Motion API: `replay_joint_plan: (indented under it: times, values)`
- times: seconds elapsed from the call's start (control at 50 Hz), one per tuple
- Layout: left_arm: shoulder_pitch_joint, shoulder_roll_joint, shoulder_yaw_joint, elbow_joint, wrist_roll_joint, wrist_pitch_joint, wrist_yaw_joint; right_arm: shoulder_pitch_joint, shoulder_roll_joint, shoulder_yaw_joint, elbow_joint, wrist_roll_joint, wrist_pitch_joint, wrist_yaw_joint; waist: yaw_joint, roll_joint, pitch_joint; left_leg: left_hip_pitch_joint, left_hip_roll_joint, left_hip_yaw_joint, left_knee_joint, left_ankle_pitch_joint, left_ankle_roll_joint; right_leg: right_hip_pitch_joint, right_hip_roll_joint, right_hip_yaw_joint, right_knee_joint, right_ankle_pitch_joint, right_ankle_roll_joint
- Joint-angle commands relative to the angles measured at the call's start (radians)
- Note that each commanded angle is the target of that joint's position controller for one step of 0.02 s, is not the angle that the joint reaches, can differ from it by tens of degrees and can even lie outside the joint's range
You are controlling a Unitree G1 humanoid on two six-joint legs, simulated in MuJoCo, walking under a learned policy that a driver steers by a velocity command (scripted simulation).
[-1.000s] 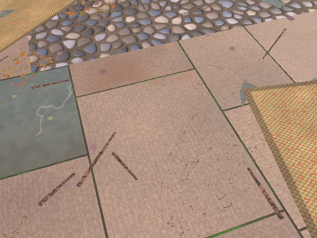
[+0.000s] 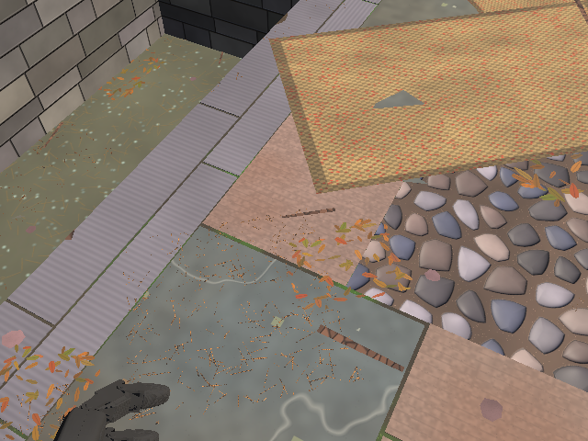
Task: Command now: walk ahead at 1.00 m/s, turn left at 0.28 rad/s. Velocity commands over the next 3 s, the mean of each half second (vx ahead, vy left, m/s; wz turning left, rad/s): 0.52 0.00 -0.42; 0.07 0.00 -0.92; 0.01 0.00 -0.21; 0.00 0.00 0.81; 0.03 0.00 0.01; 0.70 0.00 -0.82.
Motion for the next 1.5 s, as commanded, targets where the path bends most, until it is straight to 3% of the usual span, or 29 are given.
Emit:
replay_joint_plan:
  times: [0.02, 0.08, 0.12, 0.14, 0.16, 0.18, 0.2, 0.24, 0.28, 0.4, 0.5, 0.54, 0.56, 0.58, 0.6, 0.64, 0.7, 0.94, 0.98, 1.0, 1.02, 1.04, 1.06, 1.1, 1.28, 1.42, 1.44, 1.46, 1.5]
  values:
    - [-0.054, 0.067, 0.015, -0.032, -0.023, -0.006, -0.006, -0.021, -0.141, -0.029, -0.043, 0.006, -0.04, 0.004, -0.006, 0.005, 0.024, -0.16, 0.231, -0.079, -0.178, 0.582, 0.049, 0.275, 0.079, -0.117, -0.151, 0.198, -0.057]
    - [-0.013, 0.13, 0.044, -0.02, -0.011, -0.018, 0.007, 0.011, -0.188, -0.034, -0.009, -0.023, -0.039, -0.017, 0.023, 0.064, -0.015, 0.095, 0.297, -0.036, 0.005, 1.051, -0.01, 0.298, 0.157, -0.15, -0.233, 0.011, -0.127]
    - [0.329, 0.172, 0.07, 0.091, -0.016, -0.027, 0.018, -0.048, -0.203, -0.038, -0.009, -0.053, -0.018, -0.036, 0.196, 0.083, -0.165, 0.115, 0.28, 0.037, 0.408, 1.209, -0.06, 0.566, 0.203, -0.147, -0.294, 0.015, -0.16]
    - [0.514, 0.218, 0.084, 0.139, -0.01, -0.027, 0.027, -0.079, -0.161, -0.027, -0.028, -0.054, -0.017, -0.042, 0.273, 0.04, -0.261, -0.071, 0.229, 0.072, 0.73, 0.928, -0.081, 0.819, 0.086, -0.035, -0.217, 0.082, -0.192]
    - [0.536, 0.339, 0.119, 0.168, 0.008, -0.027, 0.018, 0.086, -0.026, 0.001, -0.061, 0.014, -0.018, -0.026, 0.15, -0.38, -0.399, -0.573, 0.025, 0.126, 1.25, -0.122, -0.191, 1.228, -0.245, 0.542, -0.178, 0.465, -0.441]
    - [0.485, 0.263, 0.119, 0.146, -0.035, -0.015, 0.0, 0.03, -0.099, 0.006, -0.06, -0.028, -0.027, -0.037, 0.17, -0.161, -0.478, -0.628, 0.049, 0.055, 1.283, -0.185, -0.164, 1.206, -0.203, 0.676, -0.281, 0.562, -0.422]
    - [0.38, 0.188, 0.096, 0.092, -0.063, -0.044, 0.006, -0.138, -0.106, 0.016, -0.126, -0.001, -0.045, -0.013, 0.19, -0.167, -0.362, -0.706, 0.126, -0.058, 1.246, -0.181, -0.179, 1.147, -0.151, 0.546, -0.332, 0.36, -0.376]
    - [0.259, 0.172, 0.094, 0.064, -0.073, -0.047, -0.001, -0.331, -0.112, 0.018, -0.193, -0.025, -0.05, -0.01, 0.139, 0.071, -0.132, -0.706, 0.163, 0.021, 1.114, -0.142, -0.174, 0.824, -0.05, 0.402, -0.42, 0.377, -0.322]
    - [0.232, 0.184, 0.1, 0.057, -0.062, -0.052, 0.01, -0.266, -0.107, 0.02, -0.213, -0.028, -0.039, -0.012, 0.052, 0.025, -0.08, -0.653, 0.192, 0.008, 0.998, -0.131, -0.202, 0.661, -0.036, 0.379, -0.458, 0.507, -0.361]
    - [0.241, 0.264, 0.132, 0.064, -0.08, 0.019, 0.057, -0.375, -0.045, 0.044, -0.245, -0.018, -0.007, -0.033, 0.062, -0.053, -0.16, -0.372, 0.084, 0.09, 0.396, 0.189, -0.259, 0.383, 0.132, 0.233, -0.397, 0.473, -0.218]
    - [0.229, 0.207, 0.134, 0.042, -0.083, 0.069, 0.086, -0.459, -0.098, 0.013, -0.276, -0.006, -0.005, -0.033, 0.076, -0.132, -0.148, -0.361, 0.095, -0.02, 0.167, 0.279, -0.242, 0.496, 0.145, 0.406, -0.278, 0.103, -0.133]
    - [0.183, 0.152, 0.119, 0.007, -0.079, 0.079, 0.084, -0.348, -0.106, 0.001, -0.237, -0.02, -0.019, -0.035, 0.032, -0.098, -0.209, -0.177, 0.205, -0.044, 0.037, 0.441, -0.188, 0.481, 0.197, 0.377, -0.073, -0.066, -0.089]
    - [0.26, 0.072, 0.095, 0.004, -0.06, 0.081, 0.078, -0.314, -0.132, -0.003, -0.24, -0.034, -0.011, -0.046, 0.071, 0.089, -0.292, 0.056, 0.424, -0.228, 0.102, 0.728, -0.09, 0.32, 0.294, 0.245, 0.171, -0.554, -0.047]
    - [0.435, 0.095, 0.09, -0.01, -0.068, 0.073, 0.062, -0.307, -0.122, 0.001, -0.245, -0.056, 0.008, -0.048, 0.153, 0.264, -0.385, 0.191, 0.655, -0.522, 0.106, 0.773, 0.098, 0.158, 0.306, 0.179, 0.342, -0.778, -0.014]
    - [0.464, 0.188, 0.11, 0.022, -0.071, 0.075, 0.051, -0.355, -0.108, -0.013, -0.255, -0.033, 0.021, -0.05, 0.149, 0.247, -0.349, 0.12, 0.681, -0.574, 0.087, 0.567, 0.152, 0.102, 0.204, 0.126, 0.474, -0.703, 0.029]
    - [0.321, 0.257, 0.141, 0.029, -0.078, 0.101, 0.059, -0.399, -0.047, 0.001, -0.274, -0.027, 0.04, -0.056, 0.102, 0.067, -0.203, -0.047, 0.509, -0.292, 0.068, 0.355, 0.055, 0.082, 0.148, 0.087, 0.555, -0.541, 0.074]
    - [0.262, 0.182, 0.123, -0.014, -0.073, 0.115, 0.061, -0.417, -0.079, -0.012, -0.247, -0.037, 0.053, -0.062, 0.106, 0.096, -0.115, -0.23, 0.413, -0.084, 0.003, 0.37, 0.038, 0.125, 0.112, 0.01, 0.508, -0.439, 0.078]
    - [0.16, 0.167, 0.122, -0.07, -0.072, 0.131, 0.013, -0.391, -0.173, -0.072, -0.167, 0.003, 0.057, -0.041, 0.088, 0.164, -0.162, -0.197, 0.522, 0.182, 0.037, 0.257, -0.004, 0.379, 0.069, -0.105, -0.025, -0.319, -0.02]
    - [0.228, 0.179, 0.143, -0.042, -0.069, 0.137, 0.017, -0.365, -0.137, -0.068, -0.147, 0.016, 0.058, -0.036, 0.118, 0.112, -0.161, -0.262, 0.481, 0.251, 0.175, 0.137, -0.094, 0.528, 0.123, -0.119, -0.202, -0.237, -0.077]
    - [0.301, 0.246, 0.169, -0.025, -0.067, 0.133, 0.03, -0.317, -0.092, -0.06, -0.129, 0.006, 0.065, -0.03, 0.13, -0.056, -0.122, -0.43, 0.398, 0.328, 0.389, -0.025, -0.179, 0.659, 0.054, 0.044, -0.332, -0.049, -0.143]
    - [0.298, 0.386, 0.191, -0.061, -0.06, 0.124, 0.046, -0.319, -0.053, -0.045, -0.191, -0.038, 0.071, -0.028, 0.072, -0.385, -0.086, -0.778, 0.247, 0.332, 0.718, -0.39, -0.276, 0.765, -0.194, 0.463, -0.344, 0.245, -0.304]
    - [0.283, 0.364, 0.186, -0.085, -0.018, 0.093, 0.034, -0.452, -0.091, -0.054, -0.232, -0.041, 0.06, -0.039, 0.161, -0.281, -0.174, -0.828, 0.203, 0.114, 0.864, -0.375, -0.257, 0.692, -0.225, 0.543, -0.416, 0.132, -0.392]
    - [0.244, 0.337, 0.177, -0.081, -0.013, 0.071, 0.029, -0.483, -0.114, -0.062, -0.236, -0.014, 0.058, -0.049, 0.135, -0.199, -0.135, -0.831, 0.212, 0.07, 0.887, -0.273, -0.224, 0.66, -0.17, 0.47, -0.442, 0.012, -0.341]
    - [0.131, 0.243, 0.147, -0.094, -0.055, 0.068, 0.044, -0.401, -0.127, -0.07, -0.181, -0.016, 0.065, -0.066, 0.072, -0.13, -0.131, -0.797, 0.242, 0.065, 0.858, -0.122, -0.217, 0.621, -0.109, 0.331, -0.4, 0.018, -0.247]
    - [0.114, 0.102, 0.075, -0.04, -0.019, 0.065, 0.055, -0.35, -0.021, -0.014, -0.133, -0.001, 0.079, -0.019, 0.093, -0.146, -0.177, -0.446, 0.268, 0.12, 0.516, -0.002, -0.248, 0.546, -0.052, 0.159, -0.359, 0.082, -0.236]
    - [0.126, 0.204, 0.115, 0.009, -0.054, 0.078, 0.067, -0.316, -0.092, -0.032, -0.177, 0.018, 0.074, -0.002, 0.086, -0.117, -0.07, -0.397, 0.215, 0.185, 0.248, 0.062, -0.164, 0.583, -0.099, 0.176, -0.269, 0.087, -0.219]
    - [0.138, 0.19, 0.117, 0.009, -0.054, 0.074, 0.073, -0.304, -0.12, -0.04, -0.182, 0.012, 0.073, -0.004, 0.09, -0.059, -0.081, -0.353, 0.244, 0.113, 0.201, 0.262, -0.132, 0.564, -0.048, 0.129, -0.2, -0.008, -0.167]
    - [0.135, 0.154, 0.114, -0.023, -0.026, 0.065, 0.077, -0.279, -0.203, -0.065, -0.182, 0.01, 0.07, -0.012, 0.126, 0.137, -0.105, -0.28, 0.359, -0.093, 0.183, 0.529, -0.049, 0.463, 0.088, -0.005, -0.028, -0.128, -0.083]
    - [-0.026, 0.125, 0.106, -0.076, -0.019, 0.054, 0.078, -0.152, -0.203, -0.071, -0.171, -0.012, 0.06, -0.017, 0.004, 0.278, -0.122, -0.077, 0.544, -0.441, 0.044, 0.626, 0.184, 0.116, 0.257, 0.008, 0.321, -0.698, 0.013]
